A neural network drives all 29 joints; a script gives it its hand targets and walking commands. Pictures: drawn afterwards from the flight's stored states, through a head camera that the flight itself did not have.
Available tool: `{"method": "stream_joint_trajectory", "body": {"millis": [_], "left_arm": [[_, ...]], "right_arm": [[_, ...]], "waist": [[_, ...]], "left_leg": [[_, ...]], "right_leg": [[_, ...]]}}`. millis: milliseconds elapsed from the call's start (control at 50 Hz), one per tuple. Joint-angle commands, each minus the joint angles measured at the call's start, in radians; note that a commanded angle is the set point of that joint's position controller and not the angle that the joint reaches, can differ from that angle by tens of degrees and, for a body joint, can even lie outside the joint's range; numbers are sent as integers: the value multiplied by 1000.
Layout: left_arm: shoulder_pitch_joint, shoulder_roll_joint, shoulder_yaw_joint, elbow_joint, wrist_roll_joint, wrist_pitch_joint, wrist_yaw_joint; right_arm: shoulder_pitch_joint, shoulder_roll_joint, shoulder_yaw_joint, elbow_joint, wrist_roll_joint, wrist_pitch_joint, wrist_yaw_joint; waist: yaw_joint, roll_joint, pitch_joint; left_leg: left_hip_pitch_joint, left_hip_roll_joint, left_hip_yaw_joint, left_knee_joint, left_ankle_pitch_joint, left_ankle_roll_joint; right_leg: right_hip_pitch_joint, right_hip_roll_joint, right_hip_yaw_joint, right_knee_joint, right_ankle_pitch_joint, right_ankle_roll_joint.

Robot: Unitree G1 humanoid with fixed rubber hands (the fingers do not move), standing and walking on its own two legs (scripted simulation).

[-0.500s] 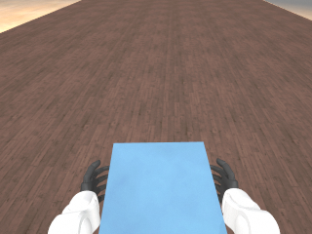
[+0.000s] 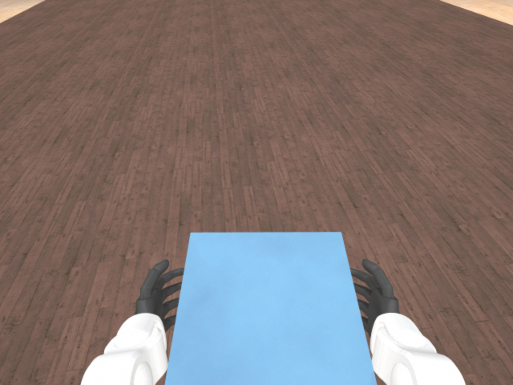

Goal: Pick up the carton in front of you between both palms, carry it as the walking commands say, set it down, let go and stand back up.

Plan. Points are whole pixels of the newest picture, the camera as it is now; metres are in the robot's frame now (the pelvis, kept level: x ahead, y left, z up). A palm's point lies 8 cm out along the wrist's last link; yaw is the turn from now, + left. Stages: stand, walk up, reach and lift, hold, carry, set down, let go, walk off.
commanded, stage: carry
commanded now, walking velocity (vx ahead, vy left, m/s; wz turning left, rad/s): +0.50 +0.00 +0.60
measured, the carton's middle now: (265, 338) +0.23 +0.00 +0.02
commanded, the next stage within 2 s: none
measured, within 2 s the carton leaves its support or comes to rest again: neither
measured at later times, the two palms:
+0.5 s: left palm (147, 174) +0.53 +0.23 +0.09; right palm (292, 157) +0.56 -0.07 +0.10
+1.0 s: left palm (149, 112) +0.80 +0.29 +0.09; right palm (253, 94) +0.91 +0.01 +0.09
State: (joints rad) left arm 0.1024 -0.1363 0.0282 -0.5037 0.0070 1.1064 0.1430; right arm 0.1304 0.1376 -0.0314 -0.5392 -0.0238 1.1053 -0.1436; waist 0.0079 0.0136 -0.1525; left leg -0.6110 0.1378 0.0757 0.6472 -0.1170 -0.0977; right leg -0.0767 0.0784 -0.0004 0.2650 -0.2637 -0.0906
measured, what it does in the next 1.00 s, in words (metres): walks ahead, turning left: left foot, then right foot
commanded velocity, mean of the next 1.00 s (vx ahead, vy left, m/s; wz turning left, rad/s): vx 0.50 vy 0.00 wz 0.36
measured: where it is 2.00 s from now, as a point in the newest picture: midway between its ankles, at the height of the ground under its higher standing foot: (208, 216)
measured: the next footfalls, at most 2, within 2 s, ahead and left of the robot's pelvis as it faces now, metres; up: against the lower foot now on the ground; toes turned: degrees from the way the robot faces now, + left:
left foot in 0.14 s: +0.28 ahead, +0.13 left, +0.00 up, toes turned +10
right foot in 0.62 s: +0.61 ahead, -0.06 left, +0.00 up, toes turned +5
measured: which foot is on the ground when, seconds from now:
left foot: up 0.00-0.12, down 0.14-0.62, up 0.64-1.00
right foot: down 0.00-0.18, up 0.20-0.60, down 0.62-1.00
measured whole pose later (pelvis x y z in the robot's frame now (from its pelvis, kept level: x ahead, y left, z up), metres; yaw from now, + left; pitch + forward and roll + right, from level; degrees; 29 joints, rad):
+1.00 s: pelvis +0.65 +0.07 +0.00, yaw +20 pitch +4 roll +1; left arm 0.12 -0.14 0.03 -0.57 -0.01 1.10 0.14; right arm 0.13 0.14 -0.02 -0.60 -0.03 1.12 -0.15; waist 0.04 0.01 -0.12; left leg -0.53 0.07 0.17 0.57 -0.13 0.02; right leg 0.00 -0.08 -0.26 0.24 -0.31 0.03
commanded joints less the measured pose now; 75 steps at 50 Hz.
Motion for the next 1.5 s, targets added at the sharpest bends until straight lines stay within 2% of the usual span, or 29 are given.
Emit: {"method": "stream_joint_trajectory", "body": {"millis": [0,80,120,140,160,200,240,280,360,520,560,600,620,640,660,700,720,780,980,1060,1080,1100,1120,1140,1180,1220,1300,1420,1480], "left_arm": [[-281,-618,-518,-126,-154,-7,-29],[-274,-543,-493,-123,-133,19,10],[-286,-514,-498,-142,-136,33,21],[-307,-501,-504,-169,-143,42,21],[-322,-505,-515,-174,-151,48,17],[-333,-598,-535,-150,-160,39,3],[-357,-690,-534,-122,-152,21,-15],[-359,-733,-538,-106,-140,4,-21],[-325,-718,-542,-110,-128,-10,-12],[-314,-614,-550,-145,-160,18,0],[-313,-601,-543,-139,-168,23,-2],[-277,-602,-530,-108,-163,23,-5],[-246,-587,-512,-88,-145,21,-4],[-257,-592,-497,-67,-142,13,-4],[-252,-626,-497,-80,-151,6,-10],[-309,-703,-520,-111,-165,-14,-34],[-332,-730,-537,-112,-173,-22,-45],[-334,-738,-569,-117,-196,-39,-72],[-290,-575,-550,-190,-195,2,-36],[-282,-529,-536,-198,-174,30,-10],[-289,-510,-528,-206,-168,37,-5],[-305,-514,-534,-232,-175,43,-6],[-299,-546,-551,-216,-180,44,-9],[-324,-594,-554,-196,-181,39,-16],[-329,-686,-549,-166,-169,21,-31],[-324,-734,-552,-150,-151,3,-39],[-281,-730,-552,-137,-126,-15,-29],[-294,-630,-557,-190,-155,10,-14],[-283,-592,-545,-182,-169,25,-13]], "right_arm": [[-354,639,568,-127,176,-6,13],[-348,544,532,-117,193,28,4],[-314,520,506,-88,189,41,-2],[-312,514,490,-75,182,42,-4],[-300,534,483,-50,177,42,-4],[-342,605,510,-76,210,40,14],[-417,684,543,-97,222,24,38],[-426,711,562,-97,231,13,54],[-389,671,562,-102,227,4,63],[-304,575,503,-93,166,27,22],[-303,569,501,-90,156,32,14],[-311,568,515,-89,155,36,10],[-325,562,531,-104,163,39,11],[-352,566,557,-124,175,43,16],[-365,596,574,-126,188,38,22],[-386,688,587,-105,187,17,37],[-383,719,582,-94,178,5,41],[-337,751,570,-62,139,-21,39],[-297,602,540,-140,134,7,-7],[-280,553,521,-130,161,31,-9],[-272,541,516,-131,160,35,-10],[-288,548,524,-121,168,35,-6],[-292,578,532,-134,184,37,5],[-328,617,547,-144,206,33,16],[-380,700,581,-149,217,17,39],[-392,735,595,-146,226,3,57],[-356,703,596,-135,231,-9,70],[-305,608,545,-144,190,11,34],[-306,577,537,-153,175,29,15]], "waist": [[16,-133,-30],[4,-145,-16],[-31,-55,-118],[-42,153,-186],[-42,342,-219],[-36,119,-217],[-21,4,-155],[-20,65,-124],[-24,79,-77],[-27,142,-16],[-24,152,-21],[5,42,-130],[18,-151,-200],[5,-429,-194],[4,-323,-185],[4,-147,-154],[6,-124,-128],[10,-173,-108],[13,-187,39],[-24,-116,-77],[-46,29,-131],[-40,301,-195],[-35,251,-157],[-42,160,-140],[-29,5,-131],[-24,63,-127],[-20,115,-71],[-26,147,34],[-3,127,-1]], "left_leg": [[9,-41,74,-91,79,23],[218,-93,163,-181,13,89],[552,-110,142,-209,-70,116],[733,116,-296,-293,-209,235],[859,252,-650,-443,-90,347],[784,234,-513,-385,113,360],[597,169,-360,-444,-5,276],[506,113,-260,-499,-106,248],[517,85,-220,-534,-90,275],[598,37,-175,-441,246,252],[570,34,-165,-376,298,228],[396,-30,-83,-87,273,169],[241,-107,-13,198,67,127],[-21,-214,-6,400,-328,110],[-42,-114,-91,512,-339,134],[-23,-50,-93,496,-256,143],[-6,-35,-82,418,-214,139],[35,-57,-18,262,-166,123],[71,-89,140,-116,21,128],[527,-155,209,-194,-50,153],[682,19,-82,-299,-222,193],[883,262,-553,-407,-214,344],[845,302,-588,-446,-6,374],[815,278,-455,-397,181,367],[696,232,-279,-395,237,280],[645,188,-169,-457,122,233],[654,138,-32,-492,124,230],[678,114,69,-478,242,199],[647,89,161,-280,414,153]], "right_leg": [[83,-249,91,-72,427,-77],[77,-263,8,43,583,-30],[-63,-206,-102,391,605,28],[-327,-127,-128,702,432,80],[-567,8,-88,941,-67,97],[-623,-123,28,1089,-130,76],[-558,-199,28,904,-35,81],[-491,-186,-27,758,3,98],[-533,-183,-67,500,78,156],[-488,-163,-114,257,199,164],[-356,-146,-148,188,166,155],[44,-143,-180,127,120,156],[186,-371,134,15,-128,115],[304,-572,518,-85,-73,-11],[253,-573,478,-52,-10,-38],[136,-501,282,-51,90,-11],[90,-475,203,-84,63,11],[61,-422,55,-128,51,17],[122,-366,-152,-81,333,20],[-9,-284,-289,341,581,77],[-180,-234,-284,600,393,121],[-490,-105,-207,890,-62,157],[-591,-114,-66,1046,-231,132],[-620,-162,-17,1100,-208,102],[-565,-223,8,947,-90,78],[-504,-210,-36,786,-28,82],[-514,-189,-111,503,57,104],[-461,-152,-205,266,201,84],[-236,-99,-276,209,176,67]]}}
